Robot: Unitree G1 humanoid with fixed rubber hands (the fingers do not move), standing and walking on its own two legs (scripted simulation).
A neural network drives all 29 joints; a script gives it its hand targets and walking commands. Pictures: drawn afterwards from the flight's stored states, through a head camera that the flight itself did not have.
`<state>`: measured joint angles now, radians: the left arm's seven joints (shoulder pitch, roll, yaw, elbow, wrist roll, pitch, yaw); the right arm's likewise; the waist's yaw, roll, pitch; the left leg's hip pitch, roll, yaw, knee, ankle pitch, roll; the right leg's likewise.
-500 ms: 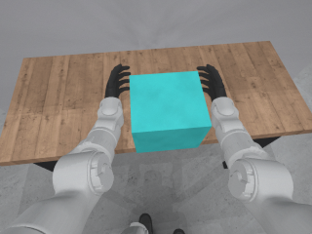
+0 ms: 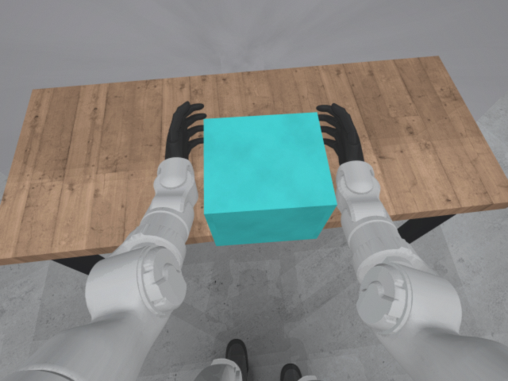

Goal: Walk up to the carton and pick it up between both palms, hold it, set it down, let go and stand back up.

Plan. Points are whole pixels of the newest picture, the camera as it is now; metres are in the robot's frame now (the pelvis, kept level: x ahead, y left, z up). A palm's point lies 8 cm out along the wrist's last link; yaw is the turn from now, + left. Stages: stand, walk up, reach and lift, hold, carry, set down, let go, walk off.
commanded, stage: reach and lift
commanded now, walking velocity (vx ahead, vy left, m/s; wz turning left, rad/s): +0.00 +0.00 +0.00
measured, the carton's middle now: (263, 182) +0.41 +0.02 -0.01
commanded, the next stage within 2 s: none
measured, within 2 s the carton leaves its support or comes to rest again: neither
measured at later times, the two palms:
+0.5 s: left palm (179, 153) +0.45 +0.16 +0.02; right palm (347, 154) +0.44 -0.11 +0.03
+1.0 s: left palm (180, 154) +0.44 +0.16 +0.03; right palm (348, 157) +0.44 -0.11 +0.03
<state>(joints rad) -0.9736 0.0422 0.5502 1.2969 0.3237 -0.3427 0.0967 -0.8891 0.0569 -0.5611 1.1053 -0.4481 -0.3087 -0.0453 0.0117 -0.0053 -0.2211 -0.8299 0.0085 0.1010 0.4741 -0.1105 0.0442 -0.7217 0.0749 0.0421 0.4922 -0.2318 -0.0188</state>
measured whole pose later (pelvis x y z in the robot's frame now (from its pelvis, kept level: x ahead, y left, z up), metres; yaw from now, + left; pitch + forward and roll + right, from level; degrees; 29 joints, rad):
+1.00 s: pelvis +0.00 +0.00 +0.00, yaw +0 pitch +26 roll -2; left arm -0.95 0.03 0.53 1.29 0.33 -0.42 0.13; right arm -0.87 0.06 -0.57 1.12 -0.45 -0.40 -0.06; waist 0.01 -0.01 -0.22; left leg -0.83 0.01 0.10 0.47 -0.11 0.04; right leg -0.72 0.07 0.04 0.49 -0.23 -0.02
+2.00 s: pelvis -0.01 +0.00 +0.00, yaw +0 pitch +25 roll -2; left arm -0.79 0.04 0.13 1.27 0.01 -0.43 0.20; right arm -0.65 0.02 -0.18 1.06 -0.04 -0.41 -0.13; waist 0.01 -0.01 -0.31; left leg -0.83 0.01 0.10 0.49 -0.11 0.04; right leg -0.71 0.08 0.04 0.49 -0.22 -0.02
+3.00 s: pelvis -0.03 -0.02 +0.02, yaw +0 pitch +7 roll +0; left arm -0.76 0.06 0.24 0.64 0.12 0.37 0.10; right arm -0.77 0.01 -0.06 0.67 0.15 0.26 -0.23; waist 0.01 -0.01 -0.15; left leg -0.43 0.01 0.10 0.38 -0.07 0.04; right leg -0.35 0.08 0.04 0.45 -0.22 -0.04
